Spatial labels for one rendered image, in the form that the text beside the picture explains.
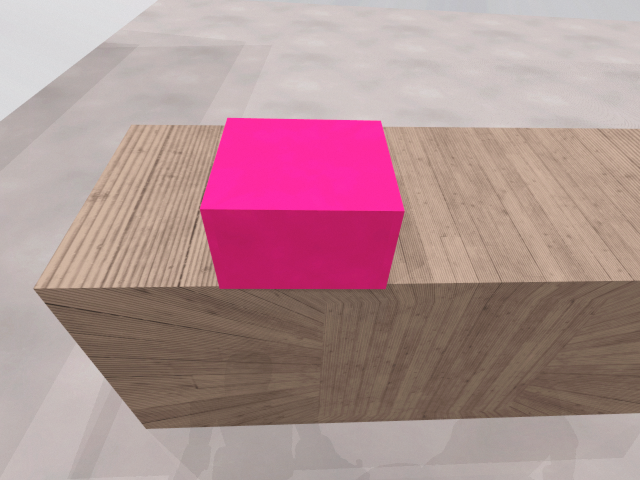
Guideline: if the pedestal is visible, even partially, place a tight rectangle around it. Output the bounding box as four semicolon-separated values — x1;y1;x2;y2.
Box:
33;125;640;429

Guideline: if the carton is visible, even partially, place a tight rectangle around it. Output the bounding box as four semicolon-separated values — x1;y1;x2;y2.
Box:
200;118;405;289

